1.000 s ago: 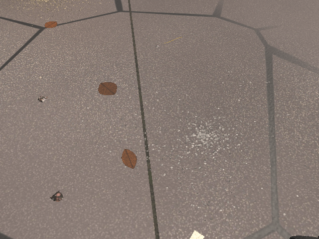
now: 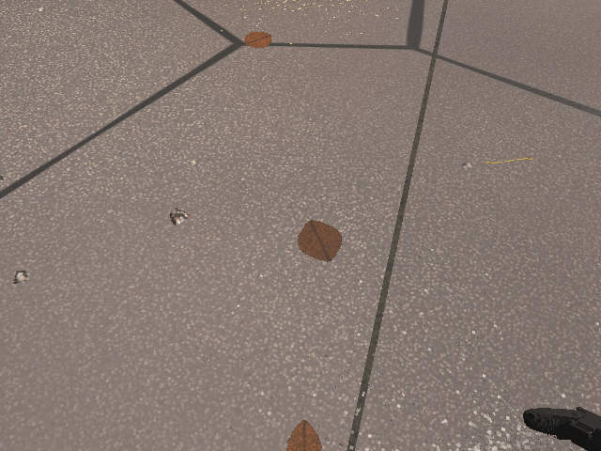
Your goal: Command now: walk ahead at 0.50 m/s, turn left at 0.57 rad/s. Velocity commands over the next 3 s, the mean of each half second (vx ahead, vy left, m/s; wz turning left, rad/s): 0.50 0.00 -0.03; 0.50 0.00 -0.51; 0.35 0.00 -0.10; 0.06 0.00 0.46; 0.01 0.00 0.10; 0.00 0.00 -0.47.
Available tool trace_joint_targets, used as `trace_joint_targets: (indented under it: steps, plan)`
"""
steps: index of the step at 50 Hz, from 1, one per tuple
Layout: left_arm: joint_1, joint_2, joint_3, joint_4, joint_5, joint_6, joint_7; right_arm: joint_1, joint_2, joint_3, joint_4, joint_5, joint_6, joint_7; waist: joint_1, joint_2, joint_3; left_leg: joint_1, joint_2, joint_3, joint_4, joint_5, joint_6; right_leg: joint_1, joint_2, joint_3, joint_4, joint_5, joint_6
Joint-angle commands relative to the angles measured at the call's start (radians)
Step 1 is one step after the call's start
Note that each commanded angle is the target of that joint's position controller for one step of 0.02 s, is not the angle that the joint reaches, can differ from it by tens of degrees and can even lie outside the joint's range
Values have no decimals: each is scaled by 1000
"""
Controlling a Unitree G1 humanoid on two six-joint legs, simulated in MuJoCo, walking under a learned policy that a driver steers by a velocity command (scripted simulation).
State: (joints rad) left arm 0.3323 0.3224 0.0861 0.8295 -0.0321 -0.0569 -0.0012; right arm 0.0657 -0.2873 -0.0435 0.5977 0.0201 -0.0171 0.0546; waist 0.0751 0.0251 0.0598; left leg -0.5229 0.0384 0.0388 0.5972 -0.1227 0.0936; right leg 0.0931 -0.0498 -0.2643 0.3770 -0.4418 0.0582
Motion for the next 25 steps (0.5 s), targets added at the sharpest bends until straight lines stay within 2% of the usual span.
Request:
trace_joint_targets:
  steps: [1,2,3,4,5,6,7,9,11,15,18,21,23,25]
  plan:
    - [-12,106,9,-104,29,-5,12,391,-300,-124,25,10,14,-36,-218,107,-264,727,84,-263,-57,-58,159,-475,-99,22,696,528,-66]
    - [19,29,-25,-149,40,-34,2,331,-341,-115,-16,11,-3,-32,-132,255,-408,912,294,-833,-244,-274,328,-778,89,218,976,-151,-29]
    - [-75,135,-2,-150,4,-58,-11,325,-234,-83,-24,2,-20,-21,-197,102,-385,882,301,-799,-318,-310,277,-869,32,357,1016,-103,-47]
    - [-110,137,-4,-156,-23,-68,-17,304,-187,-67,-6,-8,-32,-20,-180,76,-254,759,279,-633,-314,-237,233,-891,-13,332,969,-23,-70]
    - [-116,118,-9,-146,-9,-69,-9,242,-159,-57,-2,-9,-39,-19,-135,-4,-171,614,237,-505,-309,-108,195,-848,-64,322,882,53,-73]
    - [-111,115,-6,-129,12,-59,-3,188,-116,-43,-4,-16,-45,-22,-105,1,-132,519,199,-408,-325,12,167,-790,-98,325,814,110,-73]
    - [-74,112,-6,-117,12,-47,-7,167,-117,-39,-6,-29,-52,-25,-78,54,-129,441,194,-371,-348,97,171,-719,-113,331,802,146,-65]
    - [-36,91,-9,-89,14,-23,-9,163,-119,-40,16,-29,-70,-26,-62,37,-119,382,180,-277,-391,206,177,-674,-114,322,764,189,-43]
    - [-79,72,-14,-95,14,-6,-4,175,-130,-43,44,-31,-82,-32,-69,14,-73,371,166,-195,-429,244,164,-727,-111,325,691,275,-26]
    - [-162,44,-22,-113,9,-12,-13,191,-129,-40,79,-37,-86,-46,-105,20,-25,401,130,-55,-466,215,105,-753,-73,339,456,515,-25]
    - [-240,22,-32,-139,8,-19,-29,215,-144,-42,108,-32,-85,-51,-142,17,14,444,150,-5,-491,191,86,-745,-46,308,312,601,-40]
    - [-301,14,-38,-175,9,-23,-49,256,-150,-47,145,-23,-69,-55,-166,3,42,567,191,22,-458,253,82,-804,-33,292,234,558,-67]
    - [-324,15,-38,-200,12,-24,-65,265,-159,-52,158,-16,-52,-61,-164,7,40,649,217,33,-402,367,73,-830,-16,265,208,467,-92]
    - [-295,35,-29,-217,14,-20,-74,244,-185,-60,155,-14,-35,-72,-129,40,-5,687,220,60,-292,669,50,-758,31,209,203,357,-128]
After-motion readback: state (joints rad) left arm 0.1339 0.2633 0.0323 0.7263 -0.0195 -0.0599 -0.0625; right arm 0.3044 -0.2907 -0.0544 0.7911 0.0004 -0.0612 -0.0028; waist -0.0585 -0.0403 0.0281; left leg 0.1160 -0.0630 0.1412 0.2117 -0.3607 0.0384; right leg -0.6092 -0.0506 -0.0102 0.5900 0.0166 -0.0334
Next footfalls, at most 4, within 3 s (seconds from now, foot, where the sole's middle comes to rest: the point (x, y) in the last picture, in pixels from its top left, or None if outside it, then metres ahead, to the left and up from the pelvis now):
0.56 right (381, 435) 0.48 -0.12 -0.76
1.02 left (326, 300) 0.80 0.01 -0.76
1.46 right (443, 277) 0.89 -0.28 -0.76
1.86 left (340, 266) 0.90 -0.02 -0.76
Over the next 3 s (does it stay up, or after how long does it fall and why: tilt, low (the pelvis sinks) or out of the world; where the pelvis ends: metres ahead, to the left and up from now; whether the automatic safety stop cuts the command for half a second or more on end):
stays up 0.83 -0.17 0.02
